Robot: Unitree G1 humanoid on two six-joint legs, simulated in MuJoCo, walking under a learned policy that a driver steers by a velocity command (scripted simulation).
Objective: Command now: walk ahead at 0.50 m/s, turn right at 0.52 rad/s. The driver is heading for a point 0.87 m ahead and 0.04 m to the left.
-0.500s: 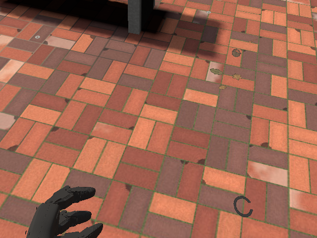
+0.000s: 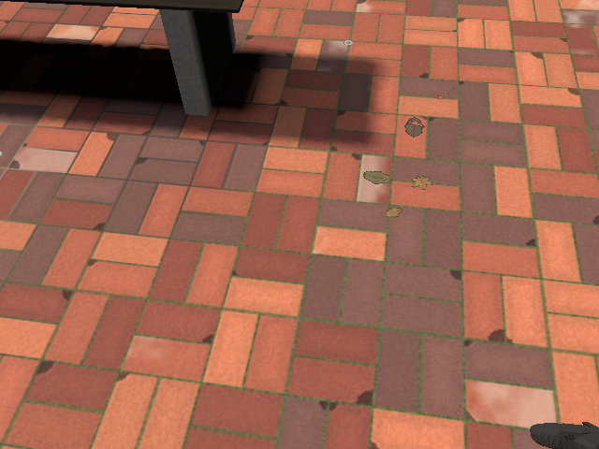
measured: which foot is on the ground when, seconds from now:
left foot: up 0.00-0.20, down 0.22-0.70, up 0.72-1.00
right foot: down 0.00-0.24, up 0.26-0.66, down 0.68-1.00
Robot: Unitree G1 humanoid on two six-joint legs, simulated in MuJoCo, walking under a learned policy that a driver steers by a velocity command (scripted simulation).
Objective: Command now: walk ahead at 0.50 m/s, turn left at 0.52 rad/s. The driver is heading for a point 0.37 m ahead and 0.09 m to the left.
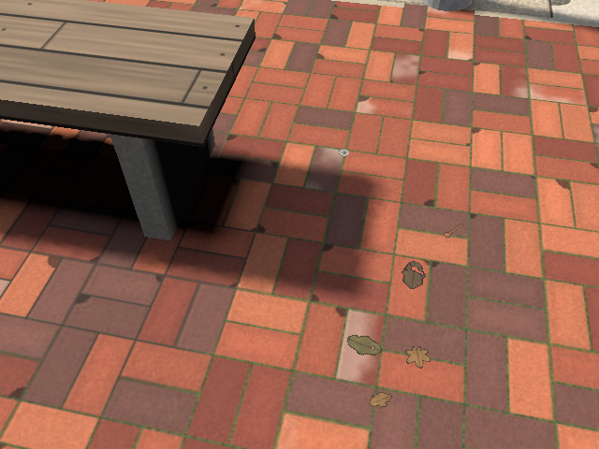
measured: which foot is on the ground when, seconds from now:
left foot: up 0.00-0.18, down 0.20-1.00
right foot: down 0.00-0.22, up 0.24-0.66, down 0.68-1.00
